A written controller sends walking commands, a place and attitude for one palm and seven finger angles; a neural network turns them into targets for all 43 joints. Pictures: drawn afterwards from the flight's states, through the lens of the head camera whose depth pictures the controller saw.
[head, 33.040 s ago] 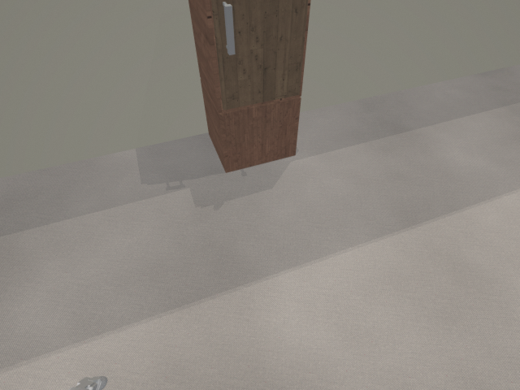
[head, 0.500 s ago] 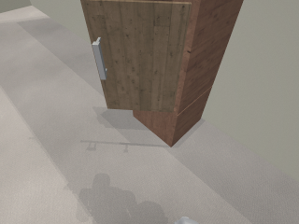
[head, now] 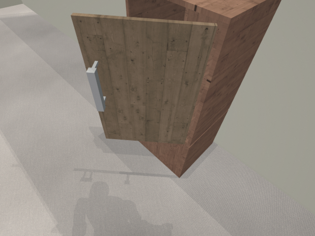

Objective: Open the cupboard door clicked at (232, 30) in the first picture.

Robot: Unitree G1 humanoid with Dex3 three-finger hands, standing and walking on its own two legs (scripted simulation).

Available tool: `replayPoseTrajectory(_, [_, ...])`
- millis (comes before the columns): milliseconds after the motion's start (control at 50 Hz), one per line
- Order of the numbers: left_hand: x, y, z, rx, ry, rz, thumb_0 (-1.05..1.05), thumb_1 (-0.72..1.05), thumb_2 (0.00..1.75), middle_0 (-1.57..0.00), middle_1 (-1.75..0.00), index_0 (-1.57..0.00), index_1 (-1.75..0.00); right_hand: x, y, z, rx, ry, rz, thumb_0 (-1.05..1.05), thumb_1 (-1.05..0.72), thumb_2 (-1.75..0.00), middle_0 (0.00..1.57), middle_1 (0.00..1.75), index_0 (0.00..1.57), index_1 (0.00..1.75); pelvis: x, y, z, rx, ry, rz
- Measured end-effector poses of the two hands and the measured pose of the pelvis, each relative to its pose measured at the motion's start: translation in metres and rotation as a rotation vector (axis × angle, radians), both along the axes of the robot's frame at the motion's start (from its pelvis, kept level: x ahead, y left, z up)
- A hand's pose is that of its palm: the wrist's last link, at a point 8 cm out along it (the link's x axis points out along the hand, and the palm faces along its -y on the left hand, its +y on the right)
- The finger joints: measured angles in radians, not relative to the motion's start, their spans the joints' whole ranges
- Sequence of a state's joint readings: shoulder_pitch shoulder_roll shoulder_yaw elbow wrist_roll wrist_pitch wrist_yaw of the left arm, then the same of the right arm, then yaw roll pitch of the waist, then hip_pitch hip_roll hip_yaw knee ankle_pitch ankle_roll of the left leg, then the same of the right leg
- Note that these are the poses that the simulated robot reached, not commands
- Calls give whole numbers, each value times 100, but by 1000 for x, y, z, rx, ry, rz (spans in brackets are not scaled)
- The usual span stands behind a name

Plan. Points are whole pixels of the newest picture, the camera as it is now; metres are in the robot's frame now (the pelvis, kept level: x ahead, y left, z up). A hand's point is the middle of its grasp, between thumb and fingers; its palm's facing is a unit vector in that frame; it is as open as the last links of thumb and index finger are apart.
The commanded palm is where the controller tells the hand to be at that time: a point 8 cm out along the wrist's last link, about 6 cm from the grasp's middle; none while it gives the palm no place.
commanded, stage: come to a stop and stand still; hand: left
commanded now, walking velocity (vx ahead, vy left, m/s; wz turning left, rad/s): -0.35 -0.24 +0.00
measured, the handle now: (98, 87) +0.56 +0.26 +0.03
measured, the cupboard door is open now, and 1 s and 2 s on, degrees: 41 41 41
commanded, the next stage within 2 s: look again from close up in 0.88 s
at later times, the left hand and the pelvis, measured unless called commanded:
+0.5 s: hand out of the picture +0.06 +0.17 -0.16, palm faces +0.00 -0.96 -0.26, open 7.4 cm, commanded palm none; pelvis -0.01 -0.03 +0.00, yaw -1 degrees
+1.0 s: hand out of the picture +0.00 +0.14 -0.17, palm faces -0.01 -0.98 -0.22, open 7.4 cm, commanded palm none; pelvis -0.01 -0.04 +0.00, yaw -1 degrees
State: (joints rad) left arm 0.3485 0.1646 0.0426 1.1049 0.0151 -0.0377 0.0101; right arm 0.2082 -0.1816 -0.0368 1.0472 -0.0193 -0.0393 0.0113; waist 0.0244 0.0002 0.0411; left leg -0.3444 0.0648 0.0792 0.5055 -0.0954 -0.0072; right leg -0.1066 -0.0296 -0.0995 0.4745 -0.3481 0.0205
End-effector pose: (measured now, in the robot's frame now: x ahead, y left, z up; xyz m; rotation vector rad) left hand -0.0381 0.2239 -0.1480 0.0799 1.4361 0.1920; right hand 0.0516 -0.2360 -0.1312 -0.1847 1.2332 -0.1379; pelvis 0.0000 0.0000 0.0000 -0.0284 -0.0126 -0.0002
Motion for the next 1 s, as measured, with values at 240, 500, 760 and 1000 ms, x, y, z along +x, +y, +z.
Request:
replayPoseTrajectory(240, [64,22,0,23,-26,-56,0,91,90,-20,-30,-20,-30,42,20,7,-26,-40,-24,0,-91,-90,20,30,20,30,7,10,3,2,6,-34])
replayPoseTrajectory(500, [95,-8,20,104,-200,-128,0,91,90,-19,-30,-19,-30,-30,-49,-10,-10,73,-111,0,-91,-90,20,30,20,30,-10,-31,-1,30,-2,-14])
replayPoseTrajectory(760, [71,-38,8,28,-117,-96,0,93,90,-20,-30,-20,-30,-77,-30,-3,19,205,-94,0,-91,-90,20,30,19,30,-6,-42,7,20,8,-17])
replayPoseTrajectory(1000, [36,-35,10,50,-93,-117,0,91,90,-20,-30,-20,-30,-55,-25,-12,40,53,-75,1,-93,-90,20,30,20,30,-15,-35,2,28,-32,-20])
